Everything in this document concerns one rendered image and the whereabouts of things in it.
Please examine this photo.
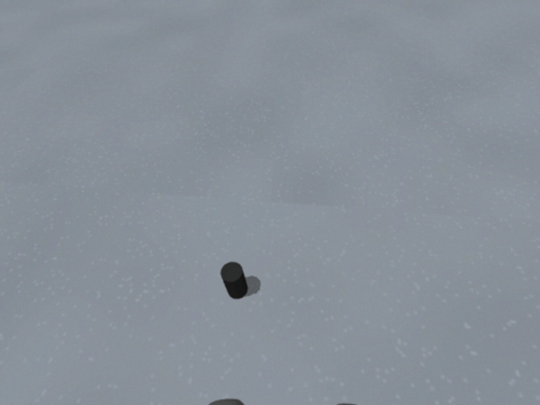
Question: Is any can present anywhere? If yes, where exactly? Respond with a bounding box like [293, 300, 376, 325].
[221, 262, 248, 299]

